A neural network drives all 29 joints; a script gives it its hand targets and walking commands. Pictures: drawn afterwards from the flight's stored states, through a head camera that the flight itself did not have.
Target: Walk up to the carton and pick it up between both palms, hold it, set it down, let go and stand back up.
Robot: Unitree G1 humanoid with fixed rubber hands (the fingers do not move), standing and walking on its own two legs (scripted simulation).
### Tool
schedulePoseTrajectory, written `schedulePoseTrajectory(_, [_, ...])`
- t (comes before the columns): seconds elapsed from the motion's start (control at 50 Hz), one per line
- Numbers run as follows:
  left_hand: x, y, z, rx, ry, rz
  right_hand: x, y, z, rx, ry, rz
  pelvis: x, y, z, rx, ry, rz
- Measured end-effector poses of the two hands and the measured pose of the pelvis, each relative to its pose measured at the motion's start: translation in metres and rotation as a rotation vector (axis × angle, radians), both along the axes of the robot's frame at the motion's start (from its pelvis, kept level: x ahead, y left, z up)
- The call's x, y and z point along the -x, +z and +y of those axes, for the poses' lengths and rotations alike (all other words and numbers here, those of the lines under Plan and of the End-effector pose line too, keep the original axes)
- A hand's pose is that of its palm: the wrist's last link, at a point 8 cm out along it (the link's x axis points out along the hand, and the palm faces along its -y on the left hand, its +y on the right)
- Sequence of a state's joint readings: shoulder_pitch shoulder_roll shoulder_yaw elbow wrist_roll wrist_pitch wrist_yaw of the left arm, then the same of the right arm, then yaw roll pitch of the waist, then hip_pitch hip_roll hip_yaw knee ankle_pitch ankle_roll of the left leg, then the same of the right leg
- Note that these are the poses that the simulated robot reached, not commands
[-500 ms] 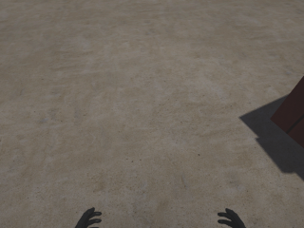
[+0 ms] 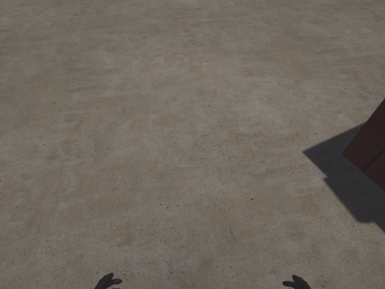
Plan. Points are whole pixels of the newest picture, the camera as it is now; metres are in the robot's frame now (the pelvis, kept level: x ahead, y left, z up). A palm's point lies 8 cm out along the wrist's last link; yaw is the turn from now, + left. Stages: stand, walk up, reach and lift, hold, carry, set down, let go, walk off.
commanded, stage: stand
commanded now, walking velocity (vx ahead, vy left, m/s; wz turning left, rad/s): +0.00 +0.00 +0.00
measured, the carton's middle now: out of the picture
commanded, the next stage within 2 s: none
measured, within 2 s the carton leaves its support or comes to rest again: neither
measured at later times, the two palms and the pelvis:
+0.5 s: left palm out of the picture +0.06 +0.23 -0.12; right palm out of the picture +0.06 -0.23 -0.12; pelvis +0.01 +0.00 +0.01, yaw +0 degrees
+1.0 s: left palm out of the picture +0.00 +0.21 -0.13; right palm out of the picture -0.01 -0.21 -0.13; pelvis +0.00 +0.00 +0.02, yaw +0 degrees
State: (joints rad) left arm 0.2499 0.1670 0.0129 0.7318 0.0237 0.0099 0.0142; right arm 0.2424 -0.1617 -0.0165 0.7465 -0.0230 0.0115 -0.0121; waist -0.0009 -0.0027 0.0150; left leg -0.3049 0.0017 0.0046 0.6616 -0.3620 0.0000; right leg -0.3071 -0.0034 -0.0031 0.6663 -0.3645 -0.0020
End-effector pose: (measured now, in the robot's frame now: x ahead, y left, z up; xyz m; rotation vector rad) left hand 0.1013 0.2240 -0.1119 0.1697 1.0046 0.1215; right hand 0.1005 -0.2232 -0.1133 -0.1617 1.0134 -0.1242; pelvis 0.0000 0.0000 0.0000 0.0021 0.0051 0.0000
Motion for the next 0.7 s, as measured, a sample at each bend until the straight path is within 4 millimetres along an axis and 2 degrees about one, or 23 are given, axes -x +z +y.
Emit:
schedulePoseTrajectory(0.32, [0.02, -0.006, 0.003, -0.002, 0.04, 0.086, 0.02, -0.006, -0.002, 0.002, -0.038, 0.085, -0.005, 0.005, 0.0, 0.0, 0.0, -0.007])
schedulePoseTrajectory(0.7, [0.061, -0.014, 0.002, 0.006, 0.088, 0.238, 0.063, -0.012, 0.0, -0.001, -0.088, 0.238, -0.008, 0.013, 0.0, 0.003, -0.001, -0.036])
